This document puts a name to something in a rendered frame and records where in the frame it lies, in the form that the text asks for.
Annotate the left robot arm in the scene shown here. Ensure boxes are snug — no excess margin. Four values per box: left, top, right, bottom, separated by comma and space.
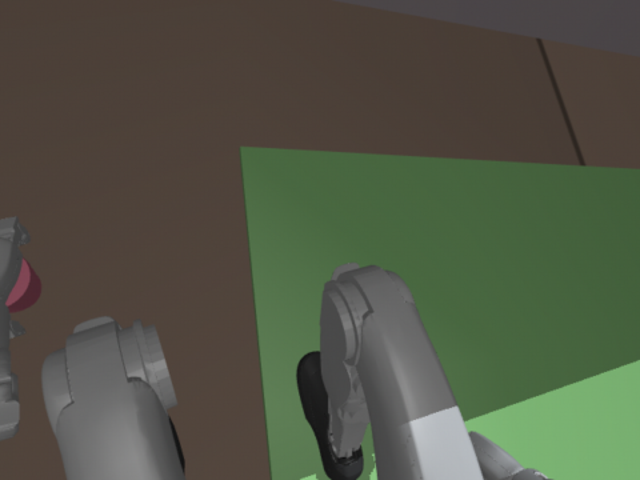
0, 301, 19, 441

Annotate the right robot foot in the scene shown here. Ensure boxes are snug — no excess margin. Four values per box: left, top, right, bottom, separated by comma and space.
297, 351, 364, 480

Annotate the left robot foot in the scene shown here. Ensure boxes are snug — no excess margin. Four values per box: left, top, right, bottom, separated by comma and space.
168, 415, 185, 475

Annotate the right robot hand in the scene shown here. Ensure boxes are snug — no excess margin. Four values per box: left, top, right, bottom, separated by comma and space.
468, 431, 525, 480

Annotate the left robot hand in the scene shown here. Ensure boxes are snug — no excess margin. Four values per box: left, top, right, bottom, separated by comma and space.
0, 216, 31, 339

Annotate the cup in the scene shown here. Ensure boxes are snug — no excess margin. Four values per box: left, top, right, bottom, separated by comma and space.
5, 258, 42, 313

